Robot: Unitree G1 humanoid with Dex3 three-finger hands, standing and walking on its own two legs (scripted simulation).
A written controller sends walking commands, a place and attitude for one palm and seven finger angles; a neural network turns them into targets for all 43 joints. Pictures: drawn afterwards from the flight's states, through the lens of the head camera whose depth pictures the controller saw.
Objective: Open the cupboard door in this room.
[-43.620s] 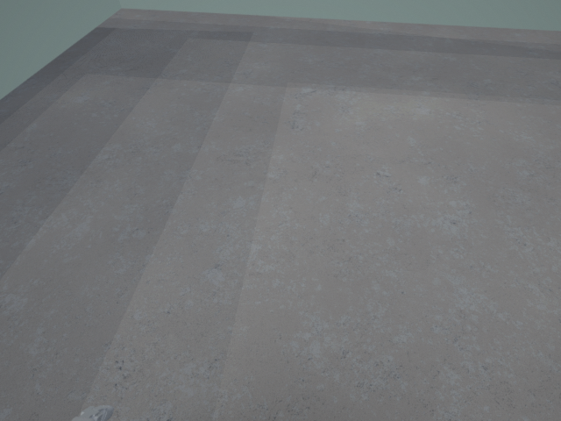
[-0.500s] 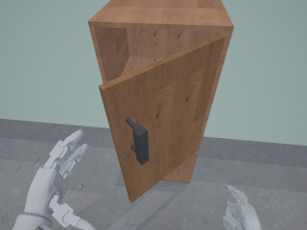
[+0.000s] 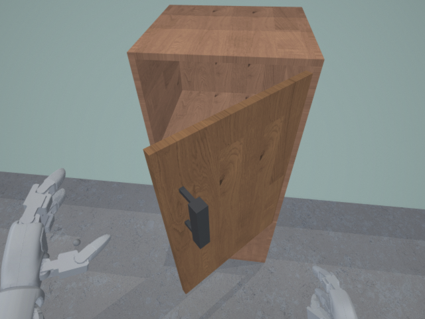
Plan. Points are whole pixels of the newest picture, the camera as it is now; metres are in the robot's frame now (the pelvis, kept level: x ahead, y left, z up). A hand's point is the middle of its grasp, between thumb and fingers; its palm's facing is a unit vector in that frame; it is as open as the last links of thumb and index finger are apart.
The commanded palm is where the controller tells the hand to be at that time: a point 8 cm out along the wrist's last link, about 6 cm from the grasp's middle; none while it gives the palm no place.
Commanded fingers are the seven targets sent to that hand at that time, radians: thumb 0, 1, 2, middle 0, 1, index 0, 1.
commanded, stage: draw the hand back to the body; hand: left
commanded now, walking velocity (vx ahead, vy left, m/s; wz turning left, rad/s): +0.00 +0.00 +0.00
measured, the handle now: (193, 216) +0.29 +0.08 +0.05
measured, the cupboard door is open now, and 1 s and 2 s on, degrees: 46 46 46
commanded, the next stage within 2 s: step back with the hand held close in 0.62 s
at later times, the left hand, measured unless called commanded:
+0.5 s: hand (71, 221) +0.21 +0.24 +0.15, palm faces +0.43 -0.82 -0.37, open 7.5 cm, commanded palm +0.16 +0.28 +0.17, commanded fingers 0.00 0.90 0.90 -0.20 -0.30 -0.20 -0.30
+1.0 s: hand (67, 226) +0.20 +0.24 +0.15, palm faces +0.34 -0.81 -0.48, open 7.4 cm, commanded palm +0.14 +0.28 +0.18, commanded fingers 0.00 0.90 0.90 -0.20 -0.30 -0.20 -0.30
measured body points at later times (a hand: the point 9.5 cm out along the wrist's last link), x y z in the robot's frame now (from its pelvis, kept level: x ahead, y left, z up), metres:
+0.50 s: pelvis +0.01 -0.02 +0.00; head -0.01 -0.04 +0.45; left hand +0.18 +0.28 +0.17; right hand +0.20 -0.24 -0.08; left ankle +0.02 +0.10 -0.74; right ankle -0.04 -0.12 -0.74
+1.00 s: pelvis -0.01 -0.01 +0.00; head +0.00 -0.03 +0.45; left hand +0.17 +0.28 +0.18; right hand +0.17 -0.26 -0.08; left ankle +0.02 +0.10 -0.74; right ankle -0.04 -0.12 -0.74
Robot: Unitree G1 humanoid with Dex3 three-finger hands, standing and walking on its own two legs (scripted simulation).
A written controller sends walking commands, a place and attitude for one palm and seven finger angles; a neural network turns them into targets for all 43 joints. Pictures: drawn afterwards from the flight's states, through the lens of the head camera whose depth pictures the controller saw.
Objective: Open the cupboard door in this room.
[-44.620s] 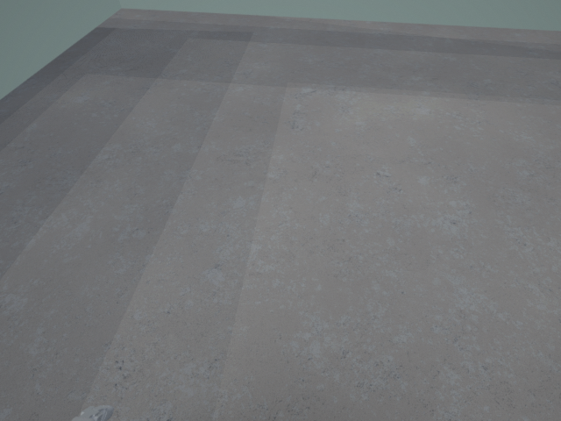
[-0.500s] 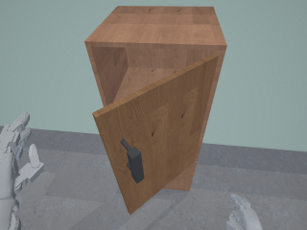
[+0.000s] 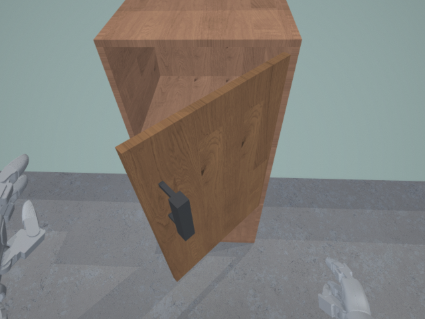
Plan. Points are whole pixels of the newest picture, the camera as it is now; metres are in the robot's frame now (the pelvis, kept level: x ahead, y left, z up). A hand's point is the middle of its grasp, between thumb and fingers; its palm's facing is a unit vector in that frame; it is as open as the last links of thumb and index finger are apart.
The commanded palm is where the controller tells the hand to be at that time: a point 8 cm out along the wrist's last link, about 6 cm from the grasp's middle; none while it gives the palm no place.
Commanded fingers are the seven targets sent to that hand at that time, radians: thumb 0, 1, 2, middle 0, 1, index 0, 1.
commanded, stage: step back with the hand held close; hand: left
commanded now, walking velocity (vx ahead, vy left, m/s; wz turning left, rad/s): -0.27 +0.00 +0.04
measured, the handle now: (175, 210) +0.30 +0.10 +0.05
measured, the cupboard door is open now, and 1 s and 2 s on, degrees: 46 46 46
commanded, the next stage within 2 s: stop stepping back and stand still in 0.84 s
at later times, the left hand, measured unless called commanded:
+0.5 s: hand out of the picture +0.09 +0.30 +0.15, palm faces +0.47 -0.76 -0.46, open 7.4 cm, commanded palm +0.04 +0.33 +0.17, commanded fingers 0.00 0.90 0.90 -0.20 -0.30 -0.20 -0.30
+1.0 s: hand out of the picture +0.02 +0.30 +0.16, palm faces +0.37 -0.84 -0.41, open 7.4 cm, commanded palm -0.04 +0.34 +0.17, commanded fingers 0.00 0.90 0.90 -0.20 -0.30 -0.20 -0.30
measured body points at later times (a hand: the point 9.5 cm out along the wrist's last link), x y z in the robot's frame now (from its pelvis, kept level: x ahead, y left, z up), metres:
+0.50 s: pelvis -0.09 +0.03 -0.02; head -0.07 +0.04 +0.43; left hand +0.06 +0.34 +0.18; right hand +0.09 -0.19 -0.10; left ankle +0.02 +0.11 -0.74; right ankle -0.04 -0.11 -0.74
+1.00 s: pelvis -0.19 +0.05 -0.01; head -0.19 +0.07 +0.43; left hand -0.01 +0.34 +0.19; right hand -0.02 -0.18 -0.09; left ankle -0.08 +0.12 -0.72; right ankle -0.28 -0.07 -0.74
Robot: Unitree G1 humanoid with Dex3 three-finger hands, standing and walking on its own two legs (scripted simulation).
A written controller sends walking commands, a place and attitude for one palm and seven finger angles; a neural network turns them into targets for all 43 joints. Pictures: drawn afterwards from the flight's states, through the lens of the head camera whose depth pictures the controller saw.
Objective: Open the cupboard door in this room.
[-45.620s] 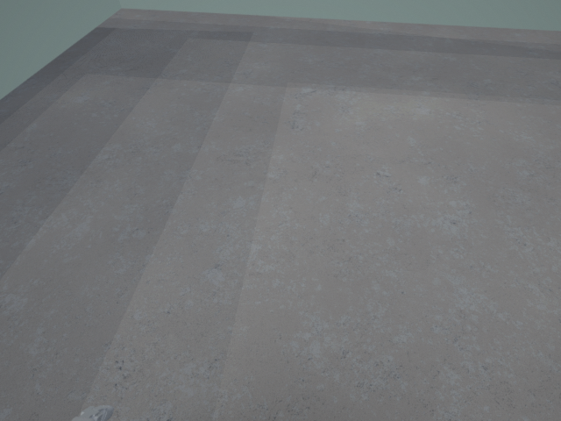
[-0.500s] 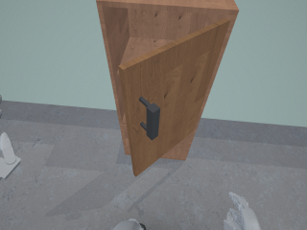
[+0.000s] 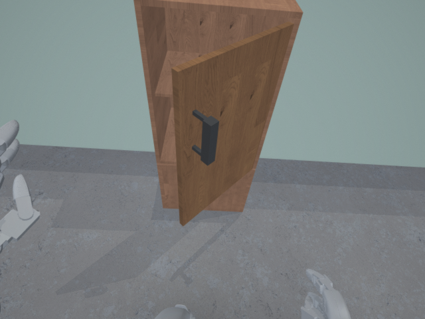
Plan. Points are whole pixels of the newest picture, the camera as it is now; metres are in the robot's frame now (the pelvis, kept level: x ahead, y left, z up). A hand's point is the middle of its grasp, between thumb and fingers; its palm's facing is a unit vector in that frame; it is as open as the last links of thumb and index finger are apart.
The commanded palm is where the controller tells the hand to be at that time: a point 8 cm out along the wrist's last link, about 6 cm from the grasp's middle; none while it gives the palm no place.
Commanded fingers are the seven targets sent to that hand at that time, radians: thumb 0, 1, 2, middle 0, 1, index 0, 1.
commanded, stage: stop stepping back and stand still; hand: left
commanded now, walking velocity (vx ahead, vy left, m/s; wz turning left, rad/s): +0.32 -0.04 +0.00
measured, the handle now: (202, 137) +0.49 +0.08 +0.06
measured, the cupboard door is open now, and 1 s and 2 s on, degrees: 46 46 46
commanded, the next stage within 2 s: let the arm hang, fingers relaxed in 0.72 s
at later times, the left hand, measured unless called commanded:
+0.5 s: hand out of the picture +0.10 +0.30 +0.17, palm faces +0.51 -0.79 -0.35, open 7.4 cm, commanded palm +0.04 +0.33 +0.19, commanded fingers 0.00 0.90 0.90 -0.20 -0.30 -0.20 -0.30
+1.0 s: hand out of the picture +0.06 +0.25 -0.09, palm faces +0.16 -0.92 -0.35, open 7.4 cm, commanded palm none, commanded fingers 0.00 0.90 0.90 -0.20 -0.30 -0.20 -0.30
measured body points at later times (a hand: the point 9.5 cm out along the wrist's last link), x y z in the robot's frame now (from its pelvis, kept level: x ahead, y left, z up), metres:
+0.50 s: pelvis -0.09 +0.02 +0.01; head -0.13 +0.04 +0.46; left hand +0.06 +0.34 +0.19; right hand +0.03 -0.23 -0.08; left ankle -0.08 +0.14 -0.70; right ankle -0.09 -0.07 -0.73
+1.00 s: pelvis -0.08 +0.02 +0.00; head -0.07 -0.01 +0.44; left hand +0.05 +0.30 -0.06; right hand +0.05 -0.20 -0.14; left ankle -0.09 +0.14 -0.70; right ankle -0.08 -0.07 -0.73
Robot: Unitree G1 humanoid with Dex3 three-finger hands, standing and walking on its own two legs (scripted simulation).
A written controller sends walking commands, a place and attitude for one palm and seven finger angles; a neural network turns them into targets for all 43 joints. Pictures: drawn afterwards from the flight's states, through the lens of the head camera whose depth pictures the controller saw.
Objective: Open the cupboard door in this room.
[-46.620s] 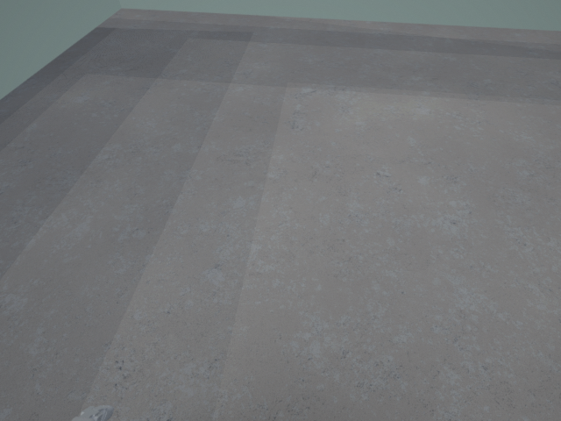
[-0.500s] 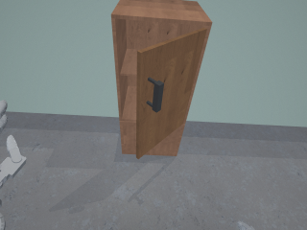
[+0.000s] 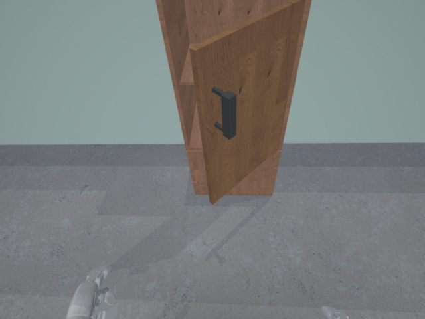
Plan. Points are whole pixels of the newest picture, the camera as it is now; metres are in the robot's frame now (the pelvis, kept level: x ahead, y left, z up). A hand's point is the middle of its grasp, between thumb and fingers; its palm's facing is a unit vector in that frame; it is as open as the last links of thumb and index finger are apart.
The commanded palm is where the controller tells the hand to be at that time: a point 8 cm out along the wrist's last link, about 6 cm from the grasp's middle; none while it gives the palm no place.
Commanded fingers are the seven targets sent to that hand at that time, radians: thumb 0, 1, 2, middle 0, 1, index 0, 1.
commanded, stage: let the arm hang, fingers relaxed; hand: left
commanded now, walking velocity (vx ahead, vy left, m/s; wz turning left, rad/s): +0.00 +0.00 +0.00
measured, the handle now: (223, 112) +0.58 +0.00 +0.07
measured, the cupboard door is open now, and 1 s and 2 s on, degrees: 46 46 46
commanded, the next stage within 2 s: look to check the result in 0.92 s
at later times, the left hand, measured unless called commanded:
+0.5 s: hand out of the picture +0.00 +0.18 -0.15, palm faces +0.02 -0.97 -0.23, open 7.3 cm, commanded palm none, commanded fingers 0.00 0.90 0.90 -0.20 -0.30 -0.20 -0.30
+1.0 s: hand out of the picture +0.00 +0.15 -0.16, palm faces +0.03 -0.99 -0.17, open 7.3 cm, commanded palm none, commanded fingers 0.00 0.90 0.90 -0.20 -0.30 -0.20 -0.30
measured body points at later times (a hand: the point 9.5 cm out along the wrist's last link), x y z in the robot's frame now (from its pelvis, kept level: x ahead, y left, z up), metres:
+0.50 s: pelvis +0.02 +0.00 +0.02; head +0.03 -0.02 +0.47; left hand +0.00 +0.23 -0.13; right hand +0.00 -0.20 -0.15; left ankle +0.03 +0.11 -0.72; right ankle +0.00 -0.09 -0.72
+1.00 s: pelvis +0.02 +0.00 +0.02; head +0.02 -0.01 +0.47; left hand +0.00 +0.21 -0.14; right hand -0.02 -0.20 -0.15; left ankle +0.03 +0.11 -0.72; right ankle +0.00 -0.09 -0.72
